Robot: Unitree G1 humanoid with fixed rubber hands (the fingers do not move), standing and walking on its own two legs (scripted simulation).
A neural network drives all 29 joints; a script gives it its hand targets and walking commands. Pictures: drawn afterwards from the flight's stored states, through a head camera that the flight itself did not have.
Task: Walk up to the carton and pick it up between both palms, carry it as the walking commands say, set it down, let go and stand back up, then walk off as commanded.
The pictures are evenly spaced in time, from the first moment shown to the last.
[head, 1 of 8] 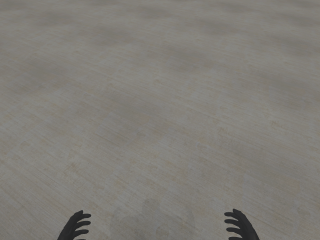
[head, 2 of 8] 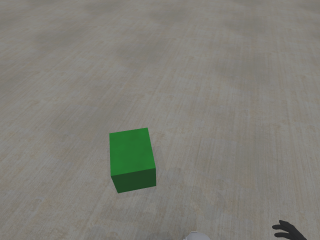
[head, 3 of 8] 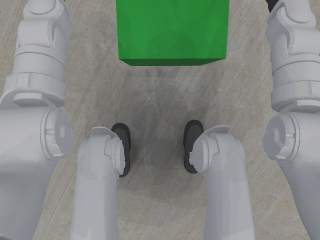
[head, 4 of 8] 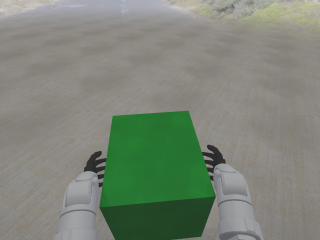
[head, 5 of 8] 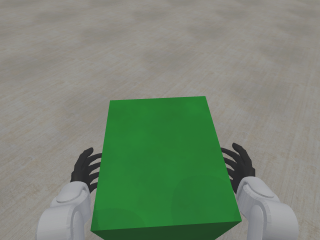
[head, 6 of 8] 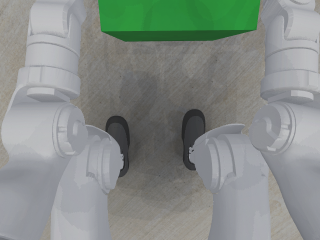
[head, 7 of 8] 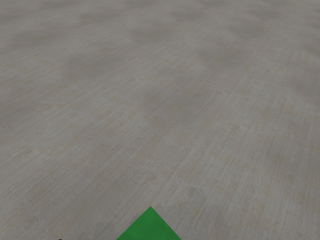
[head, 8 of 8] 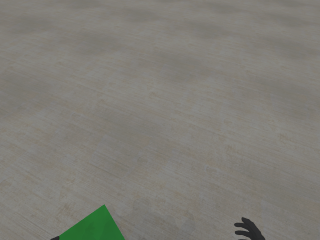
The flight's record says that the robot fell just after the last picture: no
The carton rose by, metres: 0.68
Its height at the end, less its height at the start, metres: +0.00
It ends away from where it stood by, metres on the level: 1.68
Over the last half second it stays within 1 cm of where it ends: yes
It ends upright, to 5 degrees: yes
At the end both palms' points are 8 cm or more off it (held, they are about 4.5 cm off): yes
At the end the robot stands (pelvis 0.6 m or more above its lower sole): yes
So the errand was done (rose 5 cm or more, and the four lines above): yes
